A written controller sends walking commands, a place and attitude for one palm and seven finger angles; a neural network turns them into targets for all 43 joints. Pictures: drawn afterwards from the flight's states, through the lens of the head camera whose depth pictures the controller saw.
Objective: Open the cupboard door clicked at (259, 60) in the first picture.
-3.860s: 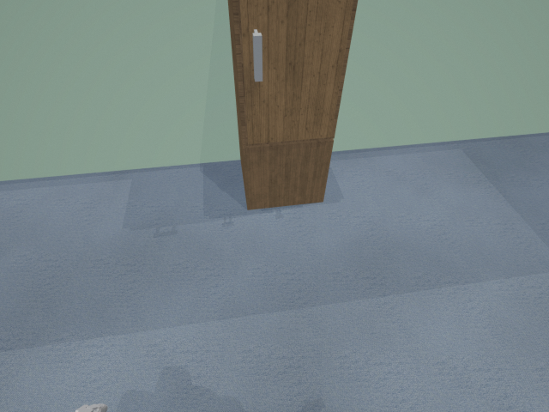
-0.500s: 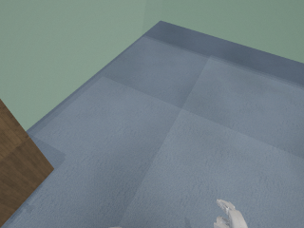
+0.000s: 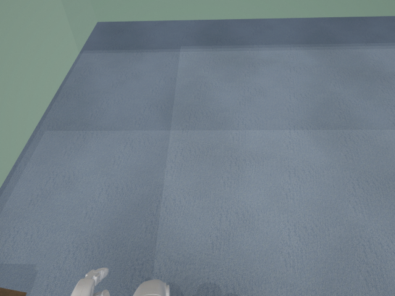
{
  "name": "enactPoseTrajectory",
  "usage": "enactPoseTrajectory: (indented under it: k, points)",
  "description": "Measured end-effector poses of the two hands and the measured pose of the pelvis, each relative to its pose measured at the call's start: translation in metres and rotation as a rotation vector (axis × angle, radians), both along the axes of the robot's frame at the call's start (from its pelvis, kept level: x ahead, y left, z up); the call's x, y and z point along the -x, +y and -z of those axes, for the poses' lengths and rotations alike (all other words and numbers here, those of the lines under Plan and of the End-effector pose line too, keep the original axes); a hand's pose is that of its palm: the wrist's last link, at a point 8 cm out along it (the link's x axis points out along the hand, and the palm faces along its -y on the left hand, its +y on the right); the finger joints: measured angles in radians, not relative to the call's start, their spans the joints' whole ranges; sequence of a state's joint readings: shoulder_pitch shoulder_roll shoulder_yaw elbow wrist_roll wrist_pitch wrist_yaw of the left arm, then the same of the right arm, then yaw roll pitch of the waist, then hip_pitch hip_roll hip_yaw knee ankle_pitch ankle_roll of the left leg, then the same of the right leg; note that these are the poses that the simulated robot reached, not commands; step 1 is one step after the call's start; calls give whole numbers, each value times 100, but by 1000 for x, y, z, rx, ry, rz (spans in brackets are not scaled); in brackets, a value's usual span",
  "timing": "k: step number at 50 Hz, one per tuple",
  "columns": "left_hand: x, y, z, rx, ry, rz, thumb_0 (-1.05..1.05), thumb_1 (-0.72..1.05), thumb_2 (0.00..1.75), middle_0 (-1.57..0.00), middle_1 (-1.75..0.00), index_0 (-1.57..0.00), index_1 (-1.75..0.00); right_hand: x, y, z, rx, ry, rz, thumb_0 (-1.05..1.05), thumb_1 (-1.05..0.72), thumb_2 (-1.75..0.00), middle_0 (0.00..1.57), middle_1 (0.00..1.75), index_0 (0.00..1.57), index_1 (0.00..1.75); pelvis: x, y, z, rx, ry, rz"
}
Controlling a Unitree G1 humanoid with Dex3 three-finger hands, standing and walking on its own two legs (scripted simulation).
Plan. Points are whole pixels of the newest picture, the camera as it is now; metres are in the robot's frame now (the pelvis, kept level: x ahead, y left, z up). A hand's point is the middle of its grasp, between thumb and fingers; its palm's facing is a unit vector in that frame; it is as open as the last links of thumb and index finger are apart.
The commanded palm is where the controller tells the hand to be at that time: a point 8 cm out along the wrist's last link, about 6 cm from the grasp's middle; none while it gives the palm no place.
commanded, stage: walk to a spot facing it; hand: left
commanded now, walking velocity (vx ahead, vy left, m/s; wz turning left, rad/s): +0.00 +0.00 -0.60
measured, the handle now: out of the picture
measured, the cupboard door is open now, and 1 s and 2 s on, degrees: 0 0 0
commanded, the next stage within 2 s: turn to face it in 1.50 s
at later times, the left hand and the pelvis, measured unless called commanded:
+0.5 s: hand out of the picture +0.13 +0.23 -0.16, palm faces -0.25 -0.95 -0.18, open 7.4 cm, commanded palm none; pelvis +0.00 +0.06 +0.02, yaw -19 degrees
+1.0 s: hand out of the picture +0.15 +0.15 -0.15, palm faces -0.49 -0.85 -0.20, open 7.4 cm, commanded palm none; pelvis +0.01 +0.01 +0.01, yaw -34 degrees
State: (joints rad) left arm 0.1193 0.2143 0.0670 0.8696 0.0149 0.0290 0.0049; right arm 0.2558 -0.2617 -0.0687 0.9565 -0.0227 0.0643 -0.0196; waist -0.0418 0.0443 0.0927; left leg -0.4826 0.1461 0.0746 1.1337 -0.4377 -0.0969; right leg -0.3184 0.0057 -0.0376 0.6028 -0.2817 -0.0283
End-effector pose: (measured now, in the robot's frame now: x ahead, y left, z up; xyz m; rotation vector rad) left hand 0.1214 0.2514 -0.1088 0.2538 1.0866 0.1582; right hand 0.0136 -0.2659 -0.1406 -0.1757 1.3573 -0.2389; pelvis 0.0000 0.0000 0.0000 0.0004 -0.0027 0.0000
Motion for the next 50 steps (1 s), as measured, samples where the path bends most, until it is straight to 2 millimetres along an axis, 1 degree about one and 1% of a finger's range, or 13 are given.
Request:
enactPoseTrajectory:
  k: [5, 9, 11, 14, 20, 25, 29, 35, 38, 40, 43, 47, 50]
  points:
    - [-10, -4, 4, 34, 19, 55, 0, 90, 90, -20, -30, -21, -30, -20, 14, -12, 2, -92, 25, 1, -91, -90, 19, 30, 20, 30, -2, 9, -4, 1, 5, 60]
    - [-14, 4, 16, 67, 32, 83, 0, 90, 90, -21, -30, -21, -30, -34, 31, -20, 20, -165, 40, 1, -91, -90, 19, 30, 20, 30, -2, 24, -1, 11, 7, 110]
    - [-16, 13, 25, 84, 41, 93, 0, 90, 90, -21, -30, -21, -30, -37, 40, -22, 40, -200, 49, 1, -91, -90, 19, 30, 20, 30, -3, 34, 3, 22, 9, 132]
    - [-18, 23, 31, 97, 68, 111, 1, 90, 90, -21, -30, -21, -30, -32, 55, -30, 53, -221, 63, 0, -91, -90, 20, 30, 20, 30, -2, 45, 2, 16, 2, 181]
    - [-15, 35, 24, 98, 133, 162, 1, 90, 90, -20, -30, -20, -30, -5, 72, -42, 54, -194, 138, 0, -90, -90, 20, 30, 20, 30, -2, 56, -12, 37, 1, 262]
    - [-17, 30, 20, 81, 181, 217, 1, 90, 90, -20, -30, -20, -30, 26, 77, -39, 41, -158, 232, 0, -90, -90, 20, 30, 20, 30, -1, 57, -15, 43, 5, 328]
    - [-30, 11, 18, 62, 183, 294, 1, 91, 90, -20, -30, -20, -30, 61, 74, -29, 21, -117, 320, 0, -90, -90, 20, 30, 20, 30, 4, 51, -13, 38, 4, 384]
    - [-56, -37, 16, 23, 83, 420, 1, 90, 90, -20, -30, -20, -30, 122, 58, 2, -17, -57, 441, 0, -90, -90, 20, 30, 20, 30, 18, 29, 5, 11, -2, 460]
    - [-58, -52, 9, 22, 44, 441, 1, 90, 90, -20, -30, -20, -30, 139, 51, 5, -24, -12, 468, 1, -91, -90, 20, 30, 20, 30, 22, 23, 4, 15, -8, 480]
    - [-55, -58, 4, 22, 47, 450, 0, 90, 90, -20, -30, -20, -30, 141, 46, 0, -23, -18, 480, 1, -91, -90, 20, 30, 20, 30, 21, 19, -2, 11, -10, 503]
    - [-50, -63, 1, 24, 73, 475, 0, 90, 90, -20, -30, -20, -30, 134, 37, -11, -7, -65, 493, 1, -91, -90, 19, 30, 20, 30, 17, 14, -9, 7, -8, 533]
    - [-45, -62, 5, 36, 120, 495, 0, 90, 90, -20, -30, -21, -30, 116, 27, -22, 23, -125, 502, 1, -91, -90, 19, 30, 20, 30, 6, 11, -13, 8, -4, 567]
    - [-43, -57, 10, 43, 163, 495, 0, 90, 90, -21, -30, -21, -30, 95, 22, -29, 45, -159, 499, 1, -91, -90, 19, 30, 20, 30, -6, 12, -13, 15, 0, 590]
